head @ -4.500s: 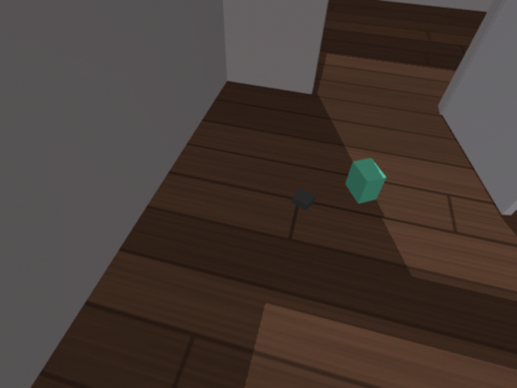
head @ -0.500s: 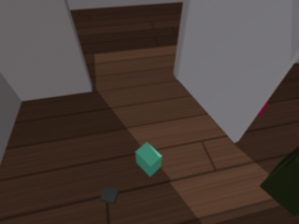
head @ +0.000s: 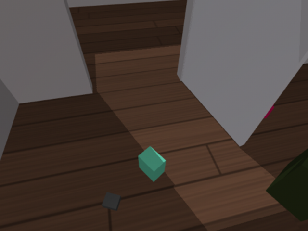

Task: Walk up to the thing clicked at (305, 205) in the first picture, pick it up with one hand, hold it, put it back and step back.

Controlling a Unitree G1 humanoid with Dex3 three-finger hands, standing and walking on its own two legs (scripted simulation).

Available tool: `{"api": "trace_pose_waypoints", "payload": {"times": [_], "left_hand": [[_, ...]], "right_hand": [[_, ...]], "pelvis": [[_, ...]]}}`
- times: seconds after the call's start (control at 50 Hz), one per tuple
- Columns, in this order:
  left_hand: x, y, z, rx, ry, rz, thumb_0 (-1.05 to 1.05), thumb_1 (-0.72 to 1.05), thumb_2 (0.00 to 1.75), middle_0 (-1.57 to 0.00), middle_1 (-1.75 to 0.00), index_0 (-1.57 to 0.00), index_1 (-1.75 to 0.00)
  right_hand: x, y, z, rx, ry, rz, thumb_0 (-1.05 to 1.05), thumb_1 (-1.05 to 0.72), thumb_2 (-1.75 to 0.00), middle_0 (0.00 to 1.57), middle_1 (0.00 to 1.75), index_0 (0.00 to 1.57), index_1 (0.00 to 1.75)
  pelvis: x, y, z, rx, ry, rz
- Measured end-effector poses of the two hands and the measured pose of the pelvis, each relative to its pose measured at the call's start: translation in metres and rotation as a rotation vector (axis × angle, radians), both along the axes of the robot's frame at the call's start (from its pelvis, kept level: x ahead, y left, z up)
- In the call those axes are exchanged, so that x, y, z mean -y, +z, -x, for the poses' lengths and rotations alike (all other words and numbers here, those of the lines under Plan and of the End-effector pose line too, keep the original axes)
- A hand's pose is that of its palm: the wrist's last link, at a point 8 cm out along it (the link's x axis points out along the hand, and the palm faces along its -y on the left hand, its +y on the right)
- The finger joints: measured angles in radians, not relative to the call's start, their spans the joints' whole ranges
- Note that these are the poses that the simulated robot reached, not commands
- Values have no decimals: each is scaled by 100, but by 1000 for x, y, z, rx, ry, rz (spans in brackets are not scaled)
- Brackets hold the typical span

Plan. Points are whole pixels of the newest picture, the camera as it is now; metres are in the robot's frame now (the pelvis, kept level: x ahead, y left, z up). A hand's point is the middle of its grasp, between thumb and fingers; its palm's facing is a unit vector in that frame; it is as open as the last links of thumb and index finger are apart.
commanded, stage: walk up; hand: left
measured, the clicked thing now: (111, 201) +0.41 +0.24 -0.76
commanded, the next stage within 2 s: stand in 0.04 s
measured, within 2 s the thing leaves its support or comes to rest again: neither
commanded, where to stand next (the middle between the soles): +0.02 +0.01 m, yaw +0 degrees
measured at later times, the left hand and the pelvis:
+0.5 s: hand out of the picture +0.08 +0.25 -0.15, palm faces -0.02 -0.94 -0.34, open 7.4 cm; pelvis +0.00 -0.01 +0.00, yaw +0 degrees
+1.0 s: hand out of the picture +0.08 +0.25 -0.16, palm faces -0.03 -0.94 -0.34, open 7.4 cm; pelvis +0.00 -0.01 +0.00, yaw +0 degrees
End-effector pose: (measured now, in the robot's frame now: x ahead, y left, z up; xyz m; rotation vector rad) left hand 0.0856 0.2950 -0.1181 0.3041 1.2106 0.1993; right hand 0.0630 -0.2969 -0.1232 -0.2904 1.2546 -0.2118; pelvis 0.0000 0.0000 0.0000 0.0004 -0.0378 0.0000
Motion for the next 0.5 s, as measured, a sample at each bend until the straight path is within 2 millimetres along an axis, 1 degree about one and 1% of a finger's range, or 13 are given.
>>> {"api": "trace_pose_waypoints", "payload": {"times": [0.16,0.26,0.36,0.5], "left_hand": [[-1,1,2,-3,-1,-6,0,90,90,-20,-30,-20,-30],[0,1,6,-7,-1,-6,0,90,90,-20,-30,-20,-30],[2,1,10,-14,-3,-7,0,90,90,-20,-30,-20,-30],[4,0,14,-19,-1,-8,0,90,90,-20,-30,-20,-30]], "right_hand": [[-1,3,-13,33,19,2,1,-90,-90,20,30,20,30],[0,4,-17,44,26,2,1,-90,-90,21,30,20,30],[3,4,-18,45,29,3,1,-90,-90,21,30,20,30],[6,4,-14,35,27,4,1,-90,-90,20,30,20,30]], "pelvis": [[1,0,-2,1,-2,-3],[3,1,-2,1,-1,-3],[5,1,-2,1,-1,-2],[7,1,-2,3,-1,-2]]}}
